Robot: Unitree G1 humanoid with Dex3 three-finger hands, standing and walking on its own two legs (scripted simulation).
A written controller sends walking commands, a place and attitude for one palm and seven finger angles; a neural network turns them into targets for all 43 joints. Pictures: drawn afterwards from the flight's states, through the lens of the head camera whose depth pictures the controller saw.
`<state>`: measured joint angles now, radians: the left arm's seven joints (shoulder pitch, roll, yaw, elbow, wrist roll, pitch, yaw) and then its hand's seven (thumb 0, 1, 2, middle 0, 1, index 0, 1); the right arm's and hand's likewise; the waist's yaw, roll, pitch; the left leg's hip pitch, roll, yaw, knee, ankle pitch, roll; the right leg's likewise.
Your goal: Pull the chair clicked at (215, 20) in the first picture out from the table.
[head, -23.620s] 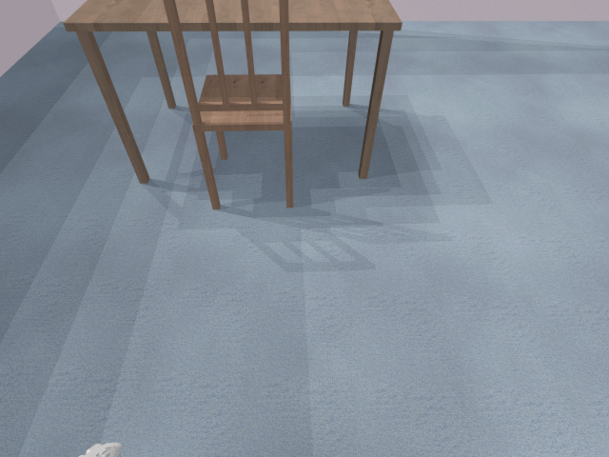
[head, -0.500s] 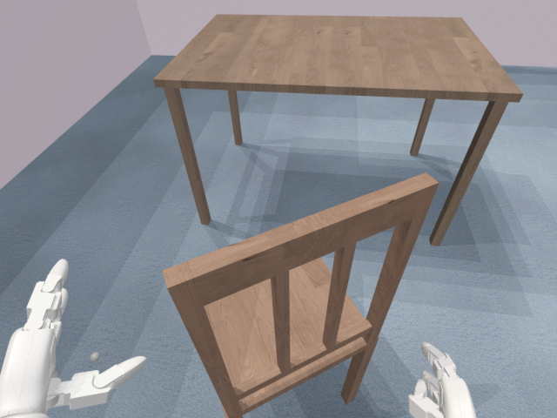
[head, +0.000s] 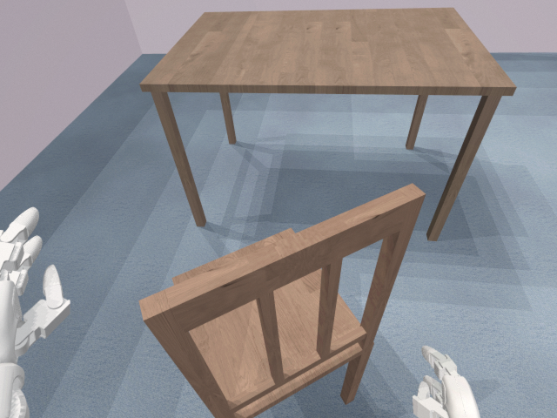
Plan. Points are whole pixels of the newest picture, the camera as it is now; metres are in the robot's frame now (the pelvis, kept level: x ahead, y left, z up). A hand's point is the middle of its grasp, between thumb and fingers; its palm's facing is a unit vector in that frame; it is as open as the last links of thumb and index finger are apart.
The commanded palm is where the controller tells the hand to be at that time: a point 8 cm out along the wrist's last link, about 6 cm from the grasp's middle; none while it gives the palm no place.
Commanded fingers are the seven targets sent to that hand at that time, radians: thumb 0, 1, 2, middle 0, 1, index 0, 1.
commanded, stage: draw the hand back to the body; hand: left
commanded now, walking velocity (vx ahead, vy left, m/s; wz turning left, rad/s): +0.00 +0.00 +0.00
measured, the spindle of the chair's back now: (271, 342) +0.26 +0.05 -0.06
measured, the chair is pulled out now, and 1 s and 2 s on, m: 0.65 0.65 0.65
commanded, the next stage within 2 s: step back with the hand held close in 0.18 s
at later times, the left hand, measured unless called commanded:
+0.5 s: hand (49, 317) +0.17 +0.27 +0.15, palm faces +0.41 -0.78 -0.47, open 7.4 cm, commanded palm +0.11 +0.30 +0.17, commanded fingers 0.00 0.90 0.90 -0.20 -0.30 -0.20 -0.30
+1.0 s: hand out of the picture +0.11 +0.29 +0.15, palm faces +0.44 -0.77 -0.47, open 7.4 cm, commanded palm +0.05 +0.32 +0.17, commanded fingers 0.00 0.90 0.90 -0.20 -0.30 -0.20 -0.30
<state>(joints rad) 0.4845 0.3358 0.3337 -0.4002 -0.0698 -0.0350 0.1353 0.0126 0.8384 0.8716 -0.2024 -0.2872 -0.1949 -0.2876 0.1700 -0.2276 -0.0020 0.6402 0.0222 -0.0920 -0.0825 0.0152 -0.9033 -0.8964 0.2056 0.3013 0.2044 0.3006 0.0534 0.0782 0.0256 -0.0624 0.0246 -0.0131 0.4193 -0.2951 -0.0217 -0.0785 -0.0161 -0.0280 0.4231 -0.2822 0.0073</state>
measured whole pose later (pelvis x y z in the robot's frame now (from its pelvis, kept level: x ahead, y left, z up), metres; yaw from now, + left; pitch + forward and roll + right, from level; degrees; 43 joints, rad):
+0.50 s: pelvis -0.03 +0.00 +0.00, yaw -1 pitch -2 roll -1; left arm 0.51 0.36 0.38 -0.42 -0.06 -0.11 0.13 0.02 0.89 0.90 -0.21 -0.30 -0.20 -0.30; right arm 0.14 -0.23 -0.01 0.59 0.02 -0.05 -0.08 0.01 -0.90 -0.90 0.21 0.30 0.20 0.30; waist 0.02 0.07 0.05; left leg -0.16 0.03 -0.01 0.45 -0.26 -0.02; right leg -0.16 -0.01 -0.02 0.41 -0.22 0.01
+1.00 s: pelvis -0.09 +0.02 -0.01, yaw +0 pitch +0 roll -2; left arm 0.56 0.39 0.41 -0.52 -0.03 -0.14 0.17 0.02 0.89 0.90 -0.21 -0.30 -0.21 -0.30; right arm 0.19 -0.20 0.00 0.58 0.02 -0.09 -0.10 0.01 -0.90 -0.90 0.21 0.30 0.21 0.30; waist 0.02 0.02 0.04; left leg -0.35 0.02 -0.02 0.57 -0.23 0.01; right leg -0.32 -0.02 -0.03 0.48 -0.16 0.03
